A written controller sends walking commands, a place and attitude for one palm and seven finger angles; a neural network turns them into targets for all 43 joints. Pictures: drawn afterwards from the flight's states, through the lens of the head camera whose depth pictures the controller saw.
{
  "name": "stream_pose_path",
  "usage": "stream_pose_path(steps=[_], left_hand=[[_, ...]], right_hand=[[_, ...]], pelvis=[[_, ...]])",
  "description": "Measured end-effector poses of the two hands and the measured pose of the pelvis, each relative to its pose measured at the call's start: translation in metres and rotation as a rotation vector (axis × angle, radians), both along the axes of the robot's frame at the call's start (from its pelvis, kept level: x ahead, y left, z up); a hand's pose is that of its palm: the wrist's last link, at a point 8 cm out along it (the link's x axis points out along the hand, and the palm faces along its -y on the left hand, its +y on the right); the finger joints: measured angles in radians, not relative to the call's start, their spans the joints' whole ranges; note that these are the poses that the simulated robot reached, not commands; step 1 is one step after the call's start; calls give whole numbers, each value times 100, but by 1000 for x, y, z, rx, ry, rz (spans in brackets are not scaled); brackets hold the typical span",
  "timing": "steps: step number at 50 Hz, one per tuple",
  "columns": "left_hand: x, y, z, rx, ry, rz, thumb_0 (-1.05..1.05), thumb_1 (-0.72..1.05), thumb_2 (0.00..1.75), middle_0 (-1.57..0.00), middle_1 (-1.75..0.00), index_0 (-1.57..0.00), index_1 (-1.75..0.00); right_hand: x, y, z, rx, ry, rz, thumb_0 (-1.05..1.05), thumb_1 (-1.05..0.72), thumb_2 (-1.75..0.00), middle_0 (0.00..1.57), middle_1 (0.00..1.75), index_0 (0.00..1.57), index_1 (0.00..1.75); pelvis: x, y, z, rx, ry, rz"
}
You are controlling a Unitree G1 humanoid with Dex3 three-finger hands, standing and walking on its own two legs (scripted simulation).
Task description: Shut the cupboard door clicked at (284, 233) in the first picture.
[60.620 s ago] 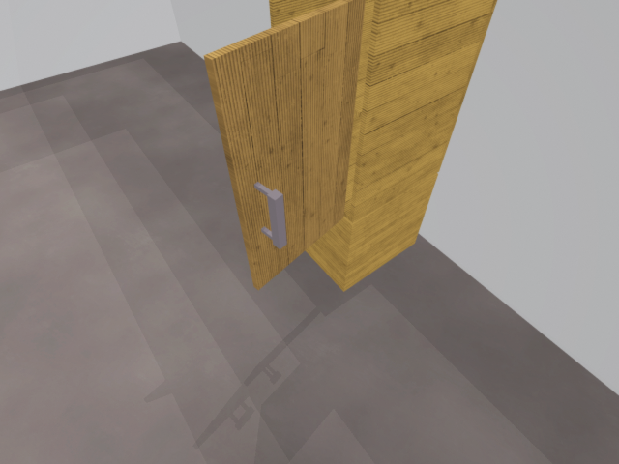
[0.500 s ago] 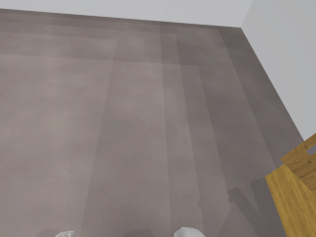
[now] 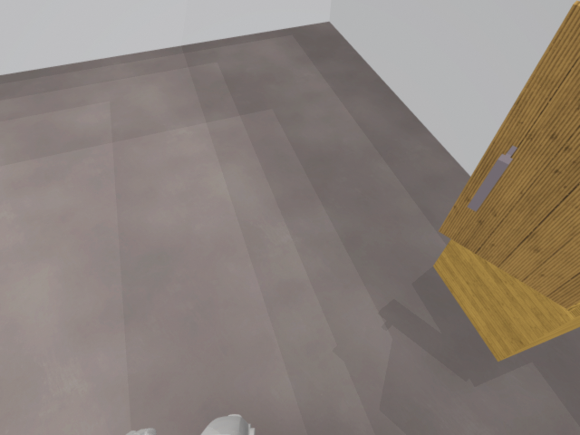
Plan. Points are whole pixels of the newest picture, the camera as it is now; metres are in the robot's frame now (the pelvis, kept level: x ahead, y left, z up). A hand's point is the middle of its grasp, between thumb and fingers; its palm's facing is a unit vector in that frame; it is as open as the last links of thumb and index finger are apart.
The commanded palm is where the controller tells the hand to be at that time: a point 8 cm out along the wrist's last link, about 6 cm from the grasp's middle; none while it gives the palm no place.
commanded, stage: turn to face it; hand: left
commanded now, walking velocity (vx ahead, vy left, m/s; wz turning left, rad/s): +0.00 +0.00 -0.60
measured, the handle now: (492, 179) +0.63 -0.40 -0.08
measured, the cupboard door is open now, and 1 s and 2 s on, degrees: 28 28 28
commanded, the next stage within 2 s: take the last steps up to it in 1.08 s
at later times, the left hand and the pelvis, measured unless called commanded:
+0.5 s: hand (200, 404) +0.18 +0.16 -0.16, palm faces -0.31 -0.91 -0.29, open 7.4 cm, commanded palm none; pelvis +0.01 -0.01 -0.02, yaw -19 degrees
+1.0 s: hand (216, 383) +0.22 +0.14 -0.17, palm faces -0.49 -0.85 -0.20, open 7.4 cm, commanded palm none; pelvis +0.04 +0.01 +0.00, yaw -33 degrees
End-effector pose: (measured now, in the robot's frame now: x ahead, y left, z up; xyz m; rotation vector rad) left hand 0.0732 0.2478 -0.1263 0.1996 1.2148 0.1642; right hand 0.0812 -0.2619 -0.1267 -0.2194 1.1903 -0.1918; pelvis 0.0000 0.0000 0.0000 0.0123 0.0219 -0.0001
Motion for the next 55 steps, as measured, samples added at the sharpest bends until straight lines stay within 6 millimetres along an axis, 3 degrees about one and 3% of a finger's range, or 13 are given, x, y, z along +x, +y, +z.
stream_pose_path(steps=[6,14,19,25,29,35,44,50,55], left_hand=[[16,17,-21,-32,21,-37,1,90,90,-21,-30,-20,-30],[54,20,-8,-30,20,-143,1,90,90,-20,-30,-20,-30],[85,-1,-1,-8,1,-241,1,91,90,-20,-30,-19,-30],[116,-42,1,38,-70,-360,1,91,90,-20,-30,-20,-30],[112,-57,8,44,-54,-393,0,90,90,-20,-30,-20,-30],[109,-68,5,19,-5,-438,0,90,90,-21,-30,-20,-30],[136,-58,-22,-32,33,-483,1,90,90,-21,-30,-20,-30],[163,-59,-15,-29,37,-542,1,90,90,-20,-30,-20,-30],[177,-74,-7,-17,33,-601,1,91,90,-20,-30,-20,-30]], right_hand=[[4,16,6,-37,-67,-35,0,-91,-89,20,30,20,30],[-38,25,15,-33,-6,-117,0,-91,-89,21,30,20,30],[-72,14,3,-1,34,-219,0,-91,-89,21,30,20,30],[-113,-15,-29,33,85,-339,0,-91,-89,21,30,20,30],[-118,-27,-21,20,83,-389,1,-91,-89,20,30,20,30],[-107,-31,-3,5,8,-429,1,-91,-89,20,30,20,30],[-90,-8,8,-56,-58,-477,0,-91,-89,20,30,20,30],[-114,21,16,-42,4,-520,0,-91,-89,20,30,20,30],[-143,39,10,3,61,-601,0,-91,-89,21,30,20,30]], pelvis=[[6,18,-10,-20,13,-73],[8,20,3,-42,-1,-179],[9,10,1,-42,-3,-253],[7,-12,-16,-24,-4,-327],[6,-16,-7,-12,-11,-370],[11,-18,1,-3,-5,-428],[34,2,-9,-23,15,-519],[38,8,2,-40,5,-579],[39,5,5,-49,7,-625]])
